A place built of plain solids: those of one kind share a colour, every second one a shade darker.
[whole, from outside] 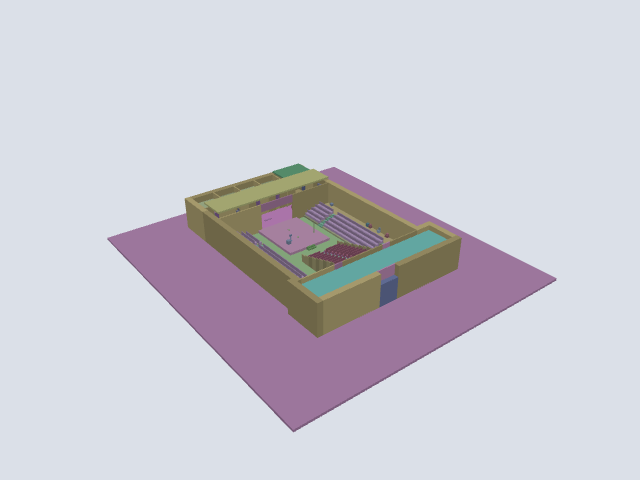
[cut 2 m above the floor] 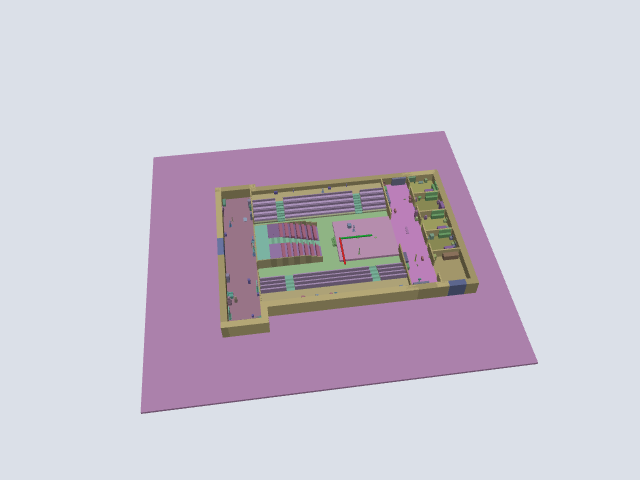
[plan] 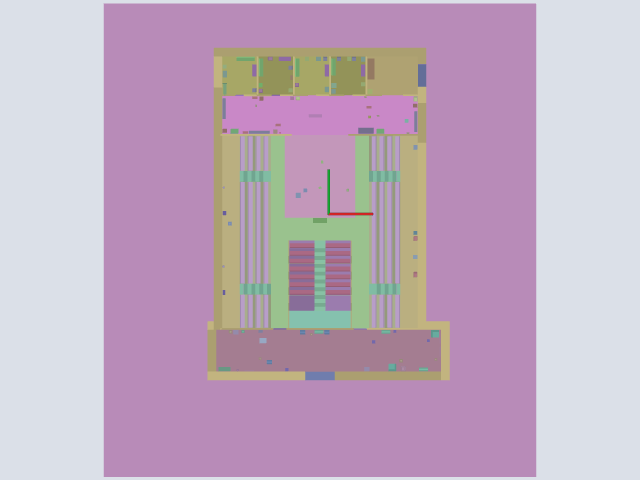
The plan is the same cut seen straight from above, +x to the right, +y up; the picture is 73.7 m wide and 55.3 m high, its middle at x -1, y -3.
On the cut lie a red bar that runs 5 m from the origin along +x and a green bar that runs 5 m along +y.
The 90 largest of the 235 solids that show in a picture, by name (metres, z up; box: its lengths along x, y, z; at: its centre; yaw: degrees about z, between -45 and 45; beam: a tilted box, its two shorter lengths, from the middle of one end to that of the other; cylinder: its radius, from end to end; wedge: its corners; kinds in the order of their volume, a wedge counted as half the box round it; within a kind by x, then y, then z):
{
 "ground_under_all_1": {"box": [49.86, 54.54, 0.4], "at": [-1.0, -3.03, -0.75]},
 "wall_1": {"box": [1.0, 6.8, 5.72], "at": [-13.45, -15.75, 2.26]},
 "wall_2": {"box": [1.61, 1.0, 5.72], "at": [-13.15, -12.85, 2.26]},
 "wall_3": {"box": [1.0, 23.35, 5.72], "at": [-12.75, -1.68, 2.26]},
 "wall_4": {"box": [1.0, 6.38, 5.72], "at": [-12.75, 11.39, 2.26]},
 "wall_5": {"box": [1.0, 6.38, 5.72], "at": [-12.75, 15.96, 2.26]},
 "wall_6": {"box": [5.98, 1.0, 5.72], "at": [-10.26, 18.65, 2.26]},
 "wall_7": {"box": [6.05, 0.2, 5.72], "at": [-9.43, -13.25, 2.26]},
 "wall_8": {"box": [5.95, 0.2, 5.72], "at": [-9.37, -13.25, 2.26]},
 "wall_9": {"box": [8.2, 0.2, 5.72], "at": [-8.35, 9.1, 2.26]},
 "wall_10": {"box": [11.25, 1.0, 5.72], "at": [-8.33, -18.65, 2.26]},
 "wall_11": {"box": [3.23, 0.2, 5.72], "at": [-8.18, 13.68, 2.26]},
 "wall_12": {"box": [0.2, 4.78, 5.72], "at": [-8.18, 15.96, 2.26]},
 "wall_13": {"box": [5.98, 1.0, 5.72], "at": [-6.09, 18.65, 2.26]},
 "wall_14": {"box": [0.2, 4.78, 5.72], "at": [-4.0, 15.96, 2.26]},
 "wall_15": {"box": [5.98, 1.0, 5.72], "at": [-1.91, 18.65, 2.26]},
 "wall_16": {"box": [7.8, 0.2, 5.72], "at": [-1.0, -13.25, 2.26]},
 "wall_17": {"box": [0.2, 4.78, 5.72], "at": [0.17, 15.96, 2.26]},
 "wall_18": {"box": [5.98, 1.0, 5.72], "at": [2.26, 18.65, 2.26]},
 "wall_19": {"box": [0.2, 4.78, 5.72], "at": [4.35, 15.96, 2.26]},
 "wall_20": {"box": [3.41, 0.2, 5.72], "at": [4.44, 13.68, 2.26]},
 "wall_21": {"box": [8.2, 0.2, 5.72], "at": [6.35, 9.1, 2.26]},
 "wall_22": {"box": [13.25, 1.0, 5.72], "at": [7.33, -18.65, 2.26]},
 "wall_23": {"box": [7.8, 1.0, 5.72], "at": [7.35, 18.65, 2.26]},
 "wall_24": {"box": [5.94, 0.2, 5.72], "at": [7.37, -13.25, 2.26]},
 "wall_25": {"box": [6.05, 0.2, 5.72], "at": [7.43, -13.25, 2.26]},
 "wall_26": {"box": [1.0, 23.35, 5.72], "at": [10.75, -1.68, 2.26]},
 "wall_27": {"box": [1.0, 6.38, 5.72], "at": [10.75, 11.39, 2.26]},
 "wall_28": {"box": [1.0, 1.89, 5.72], "at": [10.75, 13.72, 2.26]},
 "wall_29": {"box": [1.0, 1.89, 5.72], "at": [10.75, 18.21, 2.26]},
 "wall_30": {"box": [3.62, 1.0, 5.72], "at": [12.14, -12.85, 2.26]},
 "wall_31": {"box": [1.0, 6.8, 5.72], "at": [13.45, -15.75, 2.26]},
 "step_side_tier_1": {"box": [0.9, 3.87, 1.72], "at": [-9.8, -11.22, 0.26]},
 "step_side_tier_2": {"box": [0.9, 11.74, 1.72], "at": [-9.8, -2.17, 0.26]},
 "step_side_tier_3": {"box": [0.9, 4.05, 1.72], "at": [-9.8, 6.97, 0.26]},
 "step_side_tier_4": {"box": [0.9, 3.87, 1.44], "at": [-8.9, -11.22, 0.12]},
 "step_side_tier_5": {"box": [0.9, 11.74, 1.44], "at": [-8.9, -2.17, 0.12]},
 "step_side_tier_6": {"box": [0.9, 4.05, 1.44], "at": [-8.9, 6.97, 0.12]},
 "step_side_tier_7": {"box": [0.9, 3.87, 1.16], "at": [-8.0, -11.22, -0.02]},
 "step_side_tier_8": {"box": [0.9, 11.74, 1.16], "at": [-8.0, -2.17, -0.02]},
 "step_side_tier_9": {"box": [0.9, 4.05, 1.16], "at": [-8.0, 6.97, -0.02]},
 "step_side_tier_10": {"box": [0.9, 3.87, 0.88], "at": [-7.1, -11.22, -0.16]},
 "step_side_tier_11": {"box": [0.9, 11.74, 0.88], "at": [-7.1, -2.17, -0.16]},
 "step_side_tier_12": {"box": [0.9, 4.05, 0.88], "at": [-7.1, 6.97, -0.16]},
 "step_side_tier_13": {"box": [0.9, 3.87, 0.88], "at": [5.1, -11.22, -0.16]},
 "step_side_tier_14": {"box": [0.9, 11.74, 0.88], "at": [5.1, -2.17, -0.16]},
 "step_side_tier_15": {"box": [0.9, 4.05, 0.88], "at": [5.1, 6.97, -0.16]},
 "step_side_tier_16": {"box": [0.9, 3.87, 1.16], "at": [6.0, -11.22, -0.02]},
 "step_side_tier_17": {"box": [0.9, 11.74, 1.16], "at": [6.0, -2.17, -0.02]},
 "step_side_tier_18": {"box": [0.9, 4.05, 1.16], "at": [6.0, 6.97, -0.02]},
 "step_side_tier_19": {"box": [0.9, 3.87, 1.44], "at": [6.9, -11.22, 0.12]},
 "step_side_tier_20": {"box": [0.9, 11.74, 1.44], "at": [6.9, -2.17, 0.12]},
 "step_side_tier_21": {"box": [0.9, 4.05, 1.44], "at": [6.9, 6.97, 0.12]},
 "step_side_tier_22": {"box": [0.9, 3.87, 1.72], "at": [7.8, -11.22, 0.26]},
 "step_side_tier_23": {"box": [0.9, 11.74, 1.72], "at": [7.8, -2.17, 0.26]},
 "step_side_tier_24": {"box": [0.9, 4.05, 1.72], "at": [7.8, 6.97, 0.26]},
 "step_side_head_1": {"box": [2.0, 22.15, 1.72], "at": [-11.25, -2.08, 0.26]},
 "step_side_head_2": {"box": [2.0, 22.15, 1.72], "at": [9.25, -2.08, 0.26]},
 "floor_gangway_1": {"box": [11.3, 22.35, 0.6], "at": [-1.0, -2.08, -0.3]},
 "floor_backstage_1": {"box": [22.7, 4.58, 1.05], "at": [-1.0, 11.39, -0.07]},
 "step_front_tier_1": {"box": [2.91, 0.9, 3.12], "at": [-3.08, -10.7, 0.96]},
 "step_front_tier_2": {"box": [2.91, 0.9, 2.84], "at": [-3.08, -9.8, 0.82]},
 "step_front_tier_3": {"box": [2.91, 0.9, 2.56], "at": [-3.08, -8.9, 0.68]},
 "step_front_tier_4": {"box": [2.91, 0.9, 2.28], "at": [-3.08, -8.0, 0.54]},
 "step_front_tier_5": {"box": [2.91, 0.9, 2.0], "at": [-3.08, -7.1, 0.4]},
 "step_front_tier_6": {"box": [2.91, 0.9, 1.72], "at": [-3.08, -6.2, 0.26]},
 "step_front_tier_7": {"box": [2.91, 0.9, 1.44], "at": [-3.08, -5.3, 0.12]},
 "step_front_tier_8": {"box": [2.91, 0.9, 1.16], "at": [-3.08, -4.4, -0.02]},
 "step_front_tier_9": {"box": [2.91, 0.9, 3.12], "at": [1.08, -10.7, 0.96]},
 "step_front_tier_10": {"box": [2.91, 0.9, 2.84], "at": [1.08, -9.8, 0.82]},
 "step_front_tier_11": {"box": [2.91, 0.9, 2.56], "at": [1.08, -8.9, 0.68]},
 "step_front_tier_12": {"box": [2.91, 0.9, 2.28], "at": [1.08, -8.0, 0.54]},
 "step_front_tier_13": {"box": [2.91, 0.9, 2.0], "at": [1.08, -7.1, 0.4]},
 "step_front_tier_14": {"box": [2.91, 0.9, 1.72], "at": [1.08, -6.2, 0.26]},
 "step_front_tier_15": {"box": [2.91, 0.9, 1.44], "at": [1.08, -5.3, 0.12]},
 "step_front_tier_16": {"box": [2.91, 0.9, 1.16], "at": [1.08, -4.4, -0.02]},
 "platform_thrust_1": {"box": [8.1, 9.55, 1.05], "at": [-1.0, 4.33, -0.07]},
 "floor_dressing_1": {"box": [4.18, 4.58, 1.05], "at": [-10.26, 15.96, -0.07]},
 "floor_dressing_2": {"box": [4.18, 4.58, 1.05], "at": [-6.09, 15.96, -0.07]},
 "floor_dressing_3": {"box": [4.18, 4.58, 1.05], "at": [-1.91, 15.96, -0.07]},
 "floor_dressing_4": {"box": [4.18, 4.58, 1.05], "at": [2.26, 15.96, -0.07]},
 "floor_foyer_1": {"box": [26.1, 5.0, 0.6], "at": [0.0, -15.75, -0.3]},
 "step_front_head_1": {"box": [7.06, 2.0, 3.12], "at": [-1.0, -12.15, 0.96]},
 "ceil_foyer_1": {"box": [26.1, 5.0, 0.3], "at": [0.0, -15.75, 4.15]},
 "ceil_backstage_1": {"box": [22.7, 4.58, 0.3], "at": [-1.0, 11.39, 6.1]},
 "floor_dock_1": {"box": [6.0, 4.58, 1.05], "at": [7.35, 15.96, -0.07]},
 "door_leaf_1": {"box": [3.4, 0.97, 3.87], "at": [-1.0, -18.66, 1.33]},
 "door_leaf_2": {"box": [0.97, 2.6, 4.32], "at": [10.77, 15.96, 1.56]},
 "ceil_dock_1": {"box": [6.0, 4.58, 0.3], "at": [7.35, 15.96, 5.6]},
 "flats_backstage_1": {"box": [0.35, 2.4, 3.6], "at": [10.04, 10.65, 2.25]}
}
